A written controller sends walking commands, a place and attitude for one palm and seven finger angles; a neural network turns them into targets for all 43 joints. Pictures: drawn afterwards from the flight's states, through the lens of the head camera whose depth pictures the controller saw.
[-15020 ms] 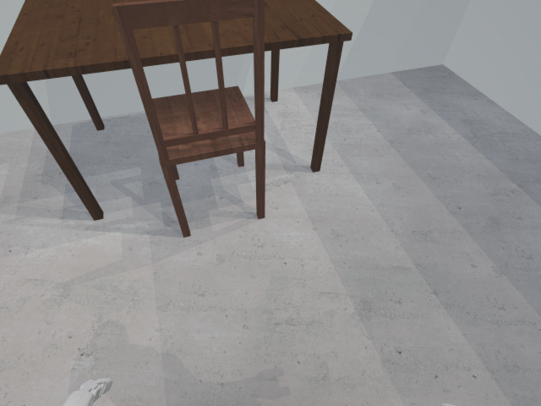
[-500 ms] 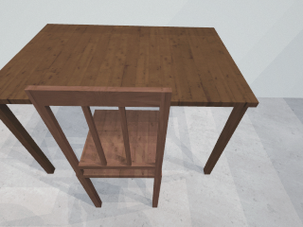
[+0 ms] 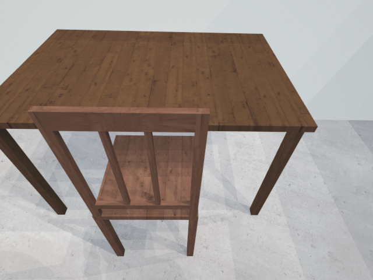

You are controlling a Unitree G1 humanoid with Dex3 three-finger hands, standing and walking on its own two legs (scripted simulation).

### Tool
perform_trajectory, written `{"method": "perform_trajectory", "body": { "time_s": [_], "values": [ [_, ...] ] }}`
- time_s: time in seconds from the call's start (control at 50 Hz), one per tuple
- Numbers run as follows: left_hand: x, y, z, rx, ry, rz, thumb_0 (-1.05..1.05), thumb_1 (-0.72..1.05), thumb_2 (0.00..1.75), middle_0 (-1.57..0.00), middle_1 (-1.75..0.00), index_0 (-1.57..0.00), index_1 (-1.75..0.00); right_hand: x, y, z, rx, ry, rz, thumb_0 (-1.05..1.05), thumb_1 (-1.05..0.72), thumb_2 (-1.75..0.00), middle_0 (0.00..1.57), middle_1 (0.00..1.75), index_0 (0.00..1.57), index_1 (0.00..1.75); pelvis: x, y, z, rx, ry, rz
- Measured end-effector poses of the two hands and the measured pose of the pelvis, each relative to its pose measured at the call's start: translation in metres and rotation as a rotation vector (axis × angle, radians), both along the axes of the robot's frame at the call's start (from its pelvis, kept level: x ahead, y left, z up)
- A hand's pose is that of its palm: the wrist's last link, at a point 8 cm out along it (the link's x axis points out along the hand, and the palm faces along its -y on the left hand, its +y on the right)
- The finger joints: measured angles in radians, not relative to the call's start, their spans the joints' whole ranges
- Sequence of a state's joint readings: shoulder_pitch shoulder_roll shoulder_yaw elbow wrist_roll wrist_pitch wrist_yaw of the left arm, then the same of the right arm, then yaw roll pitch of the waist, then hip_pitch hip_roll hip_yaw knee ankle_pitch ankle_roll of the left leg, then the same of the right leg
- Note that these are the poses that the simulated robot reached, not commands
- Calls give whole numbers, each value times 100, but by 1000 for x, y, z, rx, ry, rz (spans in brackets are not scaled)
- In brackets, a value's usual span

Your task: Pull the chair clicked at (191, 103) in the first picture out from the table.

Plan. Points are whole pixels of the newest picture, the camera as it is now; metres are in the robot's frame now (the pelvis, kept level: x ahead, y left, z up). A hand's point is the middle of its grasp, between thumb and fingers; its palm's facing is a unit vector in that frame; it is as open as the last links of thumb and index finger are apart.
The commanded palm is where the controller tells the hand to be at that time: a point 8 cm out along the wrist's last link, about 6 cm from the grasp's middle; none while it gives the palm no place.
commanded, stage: look again from close up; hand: left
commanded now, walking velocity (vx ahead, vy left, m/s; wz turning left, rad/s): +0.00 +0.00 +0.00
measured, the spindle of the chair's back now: (117, 173) +0.40 +0.22 -0.06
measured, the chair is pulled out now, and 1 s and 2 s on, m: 0.00 0.00 0.00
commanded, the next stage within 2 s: raise the hand toward the chair's back in 0.10 s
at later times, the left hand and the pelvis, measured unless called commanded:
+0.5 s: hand (128, 240) +0.21 +0.14 -0.02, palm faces +0.11 -0.99 +0.01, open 8.2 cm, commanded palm +0.11 +0.21 -0.07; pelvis -0.03 +0.00 -0.04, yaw +2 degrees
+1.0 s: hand (131, 268) +0.17 +0.13 -0.08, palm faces -0.12 -0.99 +0.01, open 12.5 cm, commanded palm +0.13 +0.22 -0.06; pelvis -0.06 -0.03 -0.11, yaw +3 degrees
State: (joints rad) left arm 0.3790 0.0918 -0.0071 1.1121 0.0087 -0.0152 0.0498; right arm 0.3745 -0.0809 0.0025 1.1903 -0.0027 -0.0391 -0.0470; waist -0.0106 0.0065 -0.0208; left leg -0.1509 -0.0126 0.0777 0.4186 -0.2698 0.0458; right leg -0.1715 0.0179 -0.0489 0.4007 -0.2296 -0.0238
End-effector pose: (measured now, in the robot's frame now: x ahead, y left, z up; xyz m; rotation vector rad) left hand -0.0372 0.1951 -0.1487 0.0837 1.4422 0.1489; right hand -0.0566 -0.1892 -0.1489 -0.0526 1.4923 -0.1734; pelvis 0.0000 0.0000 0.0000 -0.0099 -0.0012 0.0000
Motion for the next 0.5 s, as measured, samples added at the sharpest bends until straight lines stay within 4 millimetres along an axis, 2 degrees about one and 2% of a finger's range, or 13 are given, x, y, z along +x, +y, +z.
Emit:
{"method": "perform_trajectory", "body": {
  "time_s": [0.22, 0.24, 0.3, 0.36, 0.4, 0.44, 0.48, 0.5],
  "values": [
    [0, -2, -1, 3, -2, -5, 0, 91, 90, -20, -29, -20, -30, 2, -2, 0, 3, 3, 9, 1, -91, -90, 20, 30, 20, 30, 0, -1, -1, -6, 6, 4],
    [9, 0, 3, 4, -40, 22, 1, 91, 90, -20, -29, -20, -30, 6, -4, 0, -1, -30, 12, 1, -91, -90, 20, 30, 20, 30, -3, -1, -2, -6, 5, 5],
    [45, 34, 34, 144, -276, 47, 7, 98, 89, -21, -29, -21, -30, 34, -21, 4, -61, -231, 28, 2, -92, -90, 21, 30, 21, 30, -6, -1, -6, 7, 6, 9],
    [101, 48, 77, 208, -581, 60, 8, 95, 88, -20, -29, -20, -30, 71, -46, 7, -114, -415, 57, 3, -93, -90, 21, 30, 21, 30, -10, 3, -11, 7, 15, 37],
    [143, 41, 106, 194, -815, 24, 7, 91, 87, -19, -28, -19, -29, 102, -61, 12, -155, -546, 94, 3, -93, -90, 21, 30, 21, 30, -14, 5, -16, 4, 30, 49],
    [182, 24, 126, 134, -1035, -17, 5, 87, 86, -18, -28, -18, -29, 133, -73, 21, -194, -670, 127, 3, -93, -90, 20, 30, 21, 30, -20, 5, -24, 5, 63, 53],
    [212, 4, 133, 27, -1224, -35, 4, 81, 84, -18, -27, -18, -28, 163, -82, 33, -228, -774, 158, 3, -92, -90, 20, 30, 20, 30, -25, 1, -34, 12, 109, 41],
    [220, -5, 133, -32, -1301, -40, 3, 79, 83, -18, -27, -18, -28, 176, -86, 40, -241, -817, 173, 3, -92, -90, 20, 30, 20, 30, -27, -2, -39, 16, 130, 31]
  ]
}}
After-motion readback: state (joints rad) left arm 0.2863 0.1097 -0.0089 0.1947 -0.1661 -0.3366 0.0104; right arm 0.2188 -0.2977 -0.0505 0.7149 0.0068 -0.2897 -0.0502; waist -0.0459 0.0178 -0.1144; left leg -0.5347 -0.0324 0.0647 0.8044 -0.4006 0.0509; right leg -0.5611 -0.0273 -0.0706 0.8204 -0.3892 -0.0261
